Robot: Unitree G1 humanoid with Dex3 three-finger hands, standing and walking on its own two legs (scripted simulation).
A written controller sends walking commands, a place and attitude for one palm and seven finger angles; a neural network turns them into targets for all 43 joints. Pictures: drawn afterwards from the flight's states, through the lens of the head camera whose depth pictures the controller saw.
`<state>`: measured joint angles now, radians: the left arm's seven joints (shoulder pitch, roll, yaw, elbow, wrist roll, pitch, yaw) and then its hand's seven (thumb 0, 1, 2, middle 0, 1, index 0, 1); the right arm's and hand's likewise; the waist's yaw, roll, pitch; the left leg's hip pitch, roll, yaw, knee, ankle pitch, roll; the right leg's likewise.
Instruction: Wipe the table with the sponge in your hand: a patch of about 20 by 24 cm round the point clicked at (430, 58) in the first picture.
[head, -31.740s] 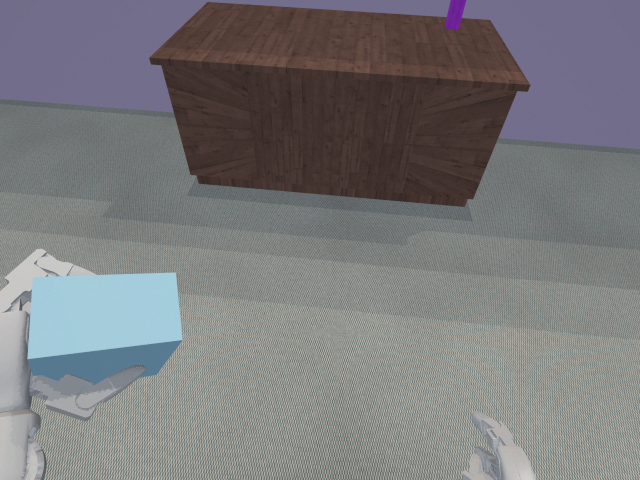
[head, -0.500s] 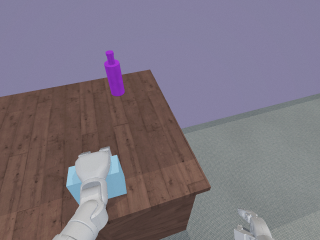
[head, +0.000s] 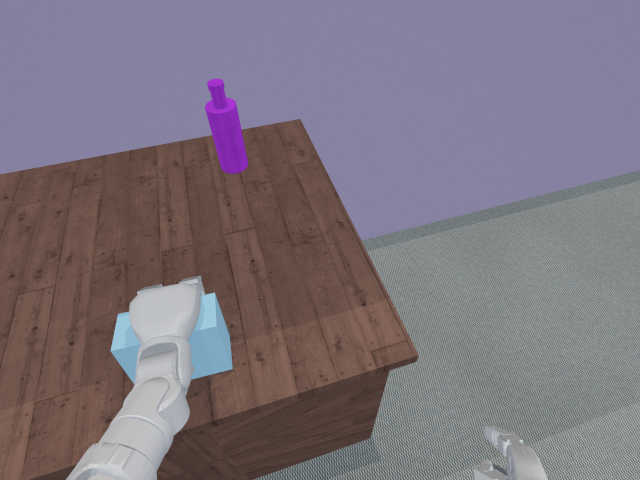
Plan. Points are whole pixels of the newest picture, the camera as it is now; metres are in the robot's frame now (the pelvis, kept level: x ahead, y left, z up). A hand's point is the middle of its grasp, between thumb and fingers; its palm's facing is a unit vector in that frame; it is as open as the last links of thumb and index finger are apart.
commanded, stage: wipe forward along the middle lane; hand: left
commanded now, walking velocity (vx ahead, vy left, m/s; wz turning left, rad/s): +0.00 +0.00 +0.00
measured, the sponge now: (180, 349) +0.30 +0.25 -0.07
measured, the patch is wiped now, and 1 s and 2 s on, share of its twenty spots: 0.90 0.90 0.90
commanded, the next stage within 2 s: slide back across to the first lane in 1.36 s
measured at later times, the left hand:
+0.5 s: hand (172, 300) +0.36 +0.27 -0.03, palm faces -0.12 +0.01 -0.99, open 10.6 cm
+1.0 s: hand (168, 270) +0.41 +0.30 -0.03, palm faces -0.12 +0.03 -0.99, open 10.6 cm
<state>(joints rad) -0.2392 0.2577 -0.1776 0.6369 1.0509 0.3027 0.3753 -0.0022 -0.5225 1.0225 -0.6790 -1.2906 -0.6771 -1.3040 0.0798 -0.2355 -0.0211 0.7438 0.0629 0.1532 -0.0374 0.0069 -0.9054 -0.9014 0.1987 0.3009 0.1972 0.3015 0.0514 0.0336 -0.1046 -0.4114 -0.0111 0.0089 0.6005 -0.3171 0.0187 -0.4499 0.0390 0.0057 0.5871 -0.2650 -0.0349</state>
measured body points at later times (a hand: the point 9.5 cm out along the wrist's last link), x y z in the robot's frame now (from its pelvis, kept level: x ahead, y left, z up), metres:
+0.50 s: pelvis -0.02 -0.01 -0.01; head +0.04 -0.02 +0.43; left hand +0.36 +0.27 +0.03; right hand +0.08 -0.27 -0.15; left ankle -0.01 +0.11 -0.73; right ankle +0.02 -0.10 -0.73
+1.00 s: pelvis -0.01 +0.01 -0.02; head +0.07 +0.02 +0.42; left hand +0.42 +0.29 +0.03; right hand +0.05 -0.26 -0.16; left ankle -0.01 +0.11 -0.73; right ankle +0.01 -0.10 -0.73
